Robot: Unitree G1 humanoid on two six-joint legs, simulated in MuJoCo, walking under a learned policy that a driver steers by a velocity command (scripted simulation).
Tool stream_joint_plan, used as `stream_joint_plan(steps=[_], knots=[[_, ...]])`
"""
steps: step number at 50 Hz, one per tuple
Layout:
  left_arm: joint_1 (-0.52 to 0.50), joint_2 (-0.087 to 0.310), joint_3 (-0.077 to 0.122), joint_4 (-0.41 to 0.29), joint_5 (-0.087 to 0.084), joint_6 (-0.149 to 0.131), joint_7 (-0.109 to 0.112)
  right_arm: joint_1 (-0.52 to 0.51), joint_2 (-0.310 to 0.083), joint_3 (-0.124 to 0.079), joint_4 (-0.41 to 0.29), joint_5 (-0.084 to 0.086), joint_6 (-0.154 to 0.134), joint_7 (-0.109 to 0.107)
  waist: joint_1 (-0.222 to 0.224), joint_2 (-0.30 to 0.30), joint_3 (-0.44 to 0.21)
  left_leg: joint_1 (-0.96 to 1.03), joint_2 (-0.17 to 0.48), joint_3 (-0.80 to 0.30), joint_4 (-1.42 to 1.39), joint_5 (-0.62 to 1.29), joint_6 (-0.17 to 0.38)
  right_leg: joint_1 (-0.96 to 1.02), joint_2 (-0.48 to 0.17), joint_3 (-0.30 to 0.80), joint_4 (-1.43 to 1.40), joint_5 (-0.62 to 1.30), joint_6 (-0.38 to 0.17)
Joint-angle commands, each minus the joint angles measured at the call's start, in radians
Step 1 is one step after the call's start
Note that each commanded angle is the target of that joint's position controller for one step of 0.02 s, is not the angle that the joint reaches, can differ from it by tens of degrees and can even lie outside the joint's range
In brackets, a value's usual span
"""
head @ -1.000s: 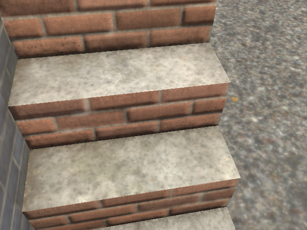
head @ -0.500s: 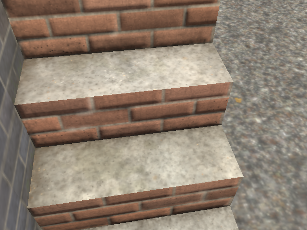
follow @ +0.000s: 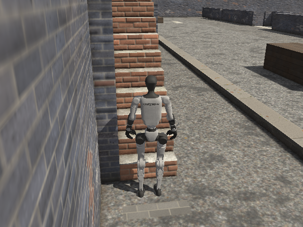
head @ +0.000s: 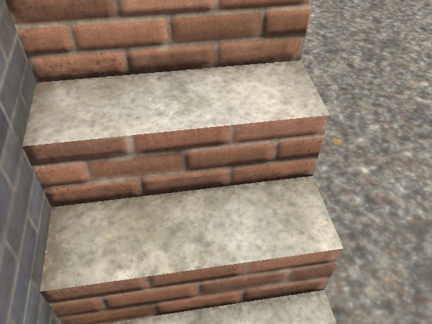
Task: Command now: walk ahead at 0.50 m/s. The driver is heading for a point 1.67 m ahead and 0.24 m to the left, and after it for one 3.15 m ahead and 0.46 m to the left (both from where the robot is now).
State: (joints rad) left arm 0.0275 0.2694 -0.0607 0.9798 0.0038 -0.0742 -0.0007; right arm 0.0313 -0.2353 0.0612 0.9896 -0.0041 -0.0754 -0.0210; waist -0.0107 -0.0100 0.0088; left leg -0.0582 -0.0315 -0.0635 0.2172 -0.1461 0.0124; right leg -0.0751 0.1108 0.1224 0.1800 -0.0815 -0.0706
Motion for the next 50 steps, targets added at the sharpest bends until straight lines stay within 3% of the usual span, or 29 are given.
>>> stream_joint_plan(steps=[1,28,36,37,50], knots=[[-0.077,0.114,0.023,-0.06,-0.001,-0.014,0.003,-0.074,-0.108,-0.021,-0.058,0.001,-0.014,-0.003,0.0,0.014,-0.086,0.0,0.137,-0.088,-0.017,0.093,-0.007,0.04,-0.2,0.124,0.004,0.154,0.013],[-0.059,0.124,0.027,-0.044,-0.001,-0.013,0.004,-0.055,-0.114,-0.024,-0.043,0.003,-0.014,-0.006,-0.003,0.011,-0.087,0.008,0.14,-0.085,-0.005,0.133,-0.007,0.053,-0.207,0.115,0.027,0.233,0.011],[-0.027,0.127,0.036,-0.014,-0.003,0.004,0.008,-0.019,-0.115,-0.032,-0.015,0.0,0.0,-0.007,-0.002,0.017,-0.065,-0.009,0.136,-0.081,0.022,0.108,-0.003,0.026,-0.2,0.112,0.054,0.191,0.002],[-0.036,0.145,0.042,-0.011,0.001,0.007,0.008,-0.034,-0.11,-0.034,-0.022,0.003,0.004,-0.009,-0.006,0.024,-0.056,-0.008,0.133,-0.078,0.031,0.108,-0.01,0.001,-0.205,0.113,0.065,0.195,0.001],[0.019,0.134,0.044,0.033,0.0,0.032,0.014,0.034,-0.108,-0.038,0.016,0.0,0.029,-0.015,-0.004,0.014,-0.048,-0.032,0.132,-0.088,0.046,0.058,-0.004,-0.031,-0.196,0.123,0.076,0.107,-0.004]])
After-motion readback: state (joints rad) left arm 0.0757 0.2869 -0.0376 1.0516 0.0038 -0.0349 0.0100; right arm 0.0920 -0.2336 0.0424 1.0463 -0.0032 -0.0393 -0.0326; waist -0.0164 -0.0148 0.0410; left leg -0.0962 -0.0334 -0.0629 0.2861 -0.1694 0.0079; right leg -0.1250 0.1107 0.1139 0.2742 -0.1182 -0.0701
